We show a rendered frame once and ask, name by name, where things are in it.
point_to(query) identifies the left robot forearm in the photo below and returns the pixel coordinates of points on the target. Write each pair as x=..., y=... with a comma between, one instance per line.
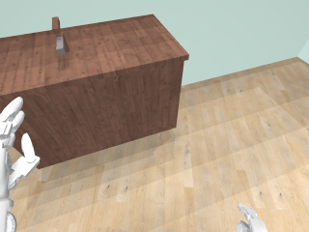
x=8, y=221

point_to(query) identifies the counter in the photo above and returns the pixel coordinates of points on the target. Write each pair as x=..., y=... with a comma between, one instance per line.
x=118, y=81

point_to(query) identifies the tap lever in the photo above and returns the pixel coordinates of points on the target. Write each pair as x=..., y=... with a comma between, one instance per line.
x=60, y=47

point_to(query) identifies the right robot hand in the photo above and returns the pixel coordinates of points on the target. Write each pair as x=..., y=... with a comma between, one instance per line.
x=255, y=223

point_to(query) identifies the left robot hand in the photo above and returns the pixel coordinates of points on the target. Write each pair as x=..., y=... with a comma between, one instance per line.
x=10, y=120

